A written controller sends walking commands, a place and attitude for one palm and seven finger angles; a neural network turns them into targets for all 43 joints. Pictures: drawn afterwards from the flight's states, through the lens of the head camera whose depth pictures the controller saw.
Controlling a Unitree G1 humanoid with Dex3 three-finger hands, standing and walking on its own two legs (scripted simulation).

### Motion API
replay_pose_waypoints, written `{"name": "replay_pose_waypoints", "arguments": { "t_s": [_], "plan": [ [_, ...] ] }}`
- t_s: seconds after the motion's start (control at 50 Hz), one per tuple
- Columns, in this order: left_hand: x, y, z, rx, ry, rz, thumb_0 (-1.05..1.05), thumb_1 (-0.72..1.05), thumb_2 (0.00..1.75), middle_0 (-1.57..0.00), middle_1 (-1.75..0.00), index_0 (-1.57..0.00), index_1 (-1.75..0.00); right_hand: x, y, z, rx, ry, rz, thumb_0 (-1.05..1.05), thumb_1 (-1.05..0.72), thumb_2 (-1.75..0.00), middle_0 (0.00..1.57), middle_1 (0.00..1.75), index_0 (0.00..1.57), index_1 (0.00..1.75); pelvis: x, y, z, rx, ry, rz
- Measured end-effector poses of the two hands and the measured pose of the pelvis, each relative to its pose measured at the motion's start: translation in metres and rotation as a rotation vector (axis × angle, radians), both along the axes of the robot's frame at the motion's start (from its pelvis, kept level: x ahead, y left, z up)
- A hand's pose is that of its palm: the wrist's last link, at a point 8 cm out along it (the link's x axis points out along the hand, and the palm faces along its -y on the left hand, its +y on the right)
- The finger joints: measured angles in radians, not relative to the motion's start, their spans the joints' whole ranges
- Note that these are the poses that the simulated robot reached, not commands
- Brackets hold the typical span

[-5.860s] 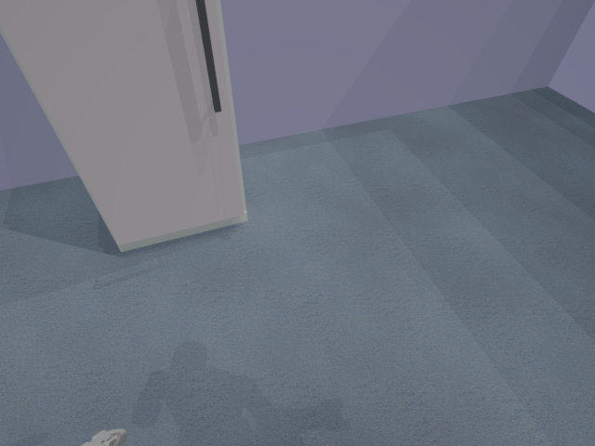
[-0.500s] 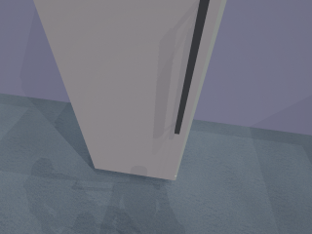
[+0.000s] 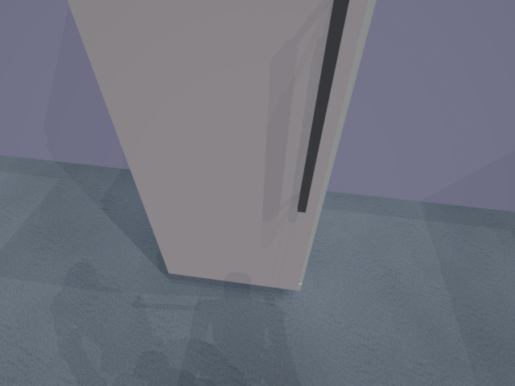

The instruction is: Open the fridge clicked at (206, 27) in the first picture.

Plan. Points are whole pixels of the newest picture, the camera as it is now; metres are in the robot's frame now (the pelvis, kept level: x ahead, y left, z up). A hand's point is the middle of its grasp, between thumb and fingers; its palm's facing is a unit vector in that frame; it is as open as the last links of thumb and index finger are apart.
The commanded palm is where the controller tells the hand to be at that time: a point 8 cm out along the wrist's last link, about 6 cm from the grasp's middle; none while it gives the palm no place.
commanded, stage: look again from close up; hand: right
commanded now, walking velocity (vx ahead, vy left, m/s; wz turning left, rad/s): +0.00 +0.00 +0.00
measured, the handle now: (316, 123) +0.59 -0.07 +0.12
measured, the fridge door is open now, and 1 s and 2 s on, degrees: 0 0 0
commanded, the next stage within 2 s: none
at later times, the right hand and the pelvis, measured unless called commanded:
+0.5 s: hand out of the picture +0.07 -0.22 -0.17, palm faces +0.02 +0.98 -0.22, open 7.4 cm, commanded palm none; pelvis +0.01 -0.03 -0.01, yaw -1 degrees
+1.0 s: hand out of the picture -0.08 -0.24 -0.17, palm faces +0.03 +0.97 -0.23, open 7.4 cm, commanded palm none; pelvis -0.03 -0.05 +0.00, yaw -1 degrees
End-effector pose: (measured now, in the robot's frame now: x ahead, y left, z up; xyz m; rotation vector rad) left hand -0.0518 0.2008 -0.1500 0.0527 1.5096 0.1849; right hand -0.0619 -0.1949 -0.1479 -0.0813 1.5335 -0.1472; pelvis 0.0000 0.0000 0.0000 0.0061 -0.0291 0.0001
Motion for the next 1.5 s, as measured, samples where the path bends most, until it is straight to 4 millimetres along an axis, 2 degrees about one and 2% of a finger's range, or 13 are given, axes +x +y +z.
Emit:
{"name": "replay_pose_waypoints", "arguments": {
  "t_s": [0.14, 0.34, 0.42, 0.5, 0.62, 0.8, 1.0, 1.14, 1.22, 1.3, 1.4, 1.44, 1.5],
  "plan": [
    [0.04, 0.01, -0.001, 0.025, -0.114, -0.06, 0.0, 0.9, 0.9, -0.2, -0.3, -0.2, -0.3, 0.017, -0.009, -0.004, -0.013, -0.066, 0.025, 0.0, -0.91, -0.9, 0.2, 0.3, 0.2, 0.3, 0.003, -0.002, -0.005, 0.02, 0.004, -0.025],
    [0.108, 0.018, 0.014, 0.111, -0.311, -0.101, 0.0, 0.91, 0.9, -0.2, -0.3, -0.2, -0.3, 0.095, -0.049, -0.006, -0.066, -0.296, 0.053, 0.0, -0.91, -0.9, 0.2, 0.3, 0.2, 0.3, 0.015, -0.018, -0.01, 0.023, -0.015, -0.015],
    [0.121, 0.015, 0.022, 0.127, -0.351, -0.119, 0.0, 0.9, 0.9, -0.2, -0.3, -0.2, -0.3, 0.114, -0.064, -0.001, -0.077, -0.352, 0.075, 0.0, -0.91, -0.9, 0.2, 0.3, 0.2, 0.3, 0.011, -0.025, -0.009, 0.026, -0.018, -0.01],
    [0.123, 0.012, 0.026, 0.134, -0.36, -0.132, 0.0, 0.9, 0.9, -0.2, -0.3, -0.2, -0.3, 0.118, -0.077, 0.004, -0.089, -0.368, 0.091, 0.0, -0.91, -0.9, 0.2, 0.3, 0.2, 0.3, 0.006, -0.031, -0.007, 0.027, -0.016, -0.01],
    [0.111, 0.011, 0.028, 0.139, -0.33, -0.137, 0.0, 0.9, 0.9, -0.2, -0.3, -0.2, -0.3, 0.1, -0.095, 0.007, -0.106, -0.326, 0.1, 0.0, -0.91, -0.9, 0.2, 0.3, 0.2, 0.3, -0.001, -0.04, -0.004, 0.025, -0.013, -0.01],
    [0.082, 0.012, 0.025, 0.14, -0.254, -0.126, 0.0, 0.9, 0.9, -0.2, -0.3, -0.2, -0.3, 0.044, -0.107, 0.006, -0.117, -0.198, 0.079, 0.0, -0.91, -0.9, 0.2, 0.3, 0.2, 0.3, -0.012, -0.047, -0.002, 0.022, -0.015, -0.013],
    [0.055, 0.004, 0.019, 0.112, -0.2, -0.114, 0.0, 0.9, 0.9, -0.2, -0.3, -0.2, -0.3, -0.024, -0.09, 0.006, -0.087, -0.068, 0.031, 0.0, -0.91, -0.9, 0.2, 0.3, 0.2, 0.3, -0.027, -0.047, 0.0, 0.017, -0.018, -0.02],
    [0.037, -0.006, 0.013, 0.086, -0.189, -0.102, 0.0, 0.9, 0.9, -0.2, -0.3, -0.2, -0.3, -0.06, -0.071, 0.002, -0.049, -0.023, -0.01, 0.0, -0.91, -0.9, 0.2, 0.3, 0.2, 0.3, -0.041, -0.046, -0.001, 0.023, -0.029, -0.027],
    [0.017, -0.014, 0.008, 0.096, -0.18, -0.067, 0.0, 0.9, 0.9, -0.2, -0.3, -0.2, -0.3, -0.061, -0.069, -0.013, -0.023, -0.02, -0.019, 0.0, -0.9, -0.9, 0.2, 0.3, 0.2, 0.3, -0.048, -0.051, -0.009, 0.049, -0.047, -0.031],
    [-0.018, -0.025, 0.004, 0.122, -0.148, -0.03, 0.0, 0.9, 0.9, -0.2, -0.3, -0.2, -0.3, -0.031, -0.08, -0.033, 0.001, -0.096, -0.003, 0.0, -0.9, -0.9, 0.2, 0.3, 0.2, 0.3, -0.053, -0.061, -0.018, 0.064, -0.067, -0.029],
    [-0.052, -0.044, 0.005, 0.111, -0.077, -0.018, 0.0, 0.9, 0.9, -0.2, -0.3, -0.2, -0.3, 0.001, -0.096, -0.02, -0.011, -0.225, 0.013, 0.0, -0.91, -0.9, 0.2, 0.3, 0.2, 0.3, -0.069, -0.074, -0.012, 0.064, -0.038, -0.013],
    [-0.053, -0.051, 0.008, 0.098, -0.079, -0.023, 0.0, 0.9, 0.9, -0.2, -0.3, -0.2, -0.3, -0.006, -0.102, -0.009, -0.023, -0.245, -0.002, 0.0, -0.91, -0.9, 0.2, 0.3, 0.2, 0.3, -0.074, -0.079, -0.005, 0.062, -0.025, -0.01],
    [-0.043, -0.059, 0.008, 0.087, -0.121, -0.019, 0.01, 0.9, 0.9, -0.2, -0.3, -0.2, -0.3, -0.041, -0.112, -0.001, -0.053, -0.22, -0.026, -0.01, -0.91, -0.9, 0.2, 0.3, 0.2, 0.3, -0.085, -0.086, -0.002, 0.02, -0.005, 0.006]
  ]
}}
